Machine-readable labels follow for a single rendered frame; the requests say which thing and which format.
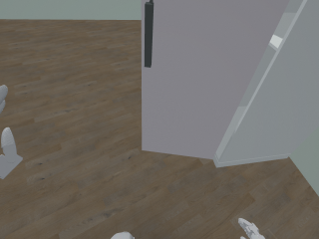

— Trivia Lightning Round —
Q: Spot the handle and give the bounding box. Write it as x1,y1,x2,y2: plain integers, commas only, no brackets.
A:
145,0,155,68

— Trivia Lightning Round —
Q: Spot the fridge door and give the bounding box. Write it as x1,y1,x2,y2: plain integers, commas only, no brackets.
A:
141,0,290,159

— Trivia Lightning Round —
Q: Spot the right robot hand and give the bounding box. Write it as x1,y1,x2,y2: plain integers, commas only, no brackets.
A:
238,218,265,239

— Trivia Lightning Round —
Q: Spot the left robot hand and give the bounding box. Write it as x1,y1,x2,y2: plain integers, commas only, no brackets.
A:
0,85,23,179

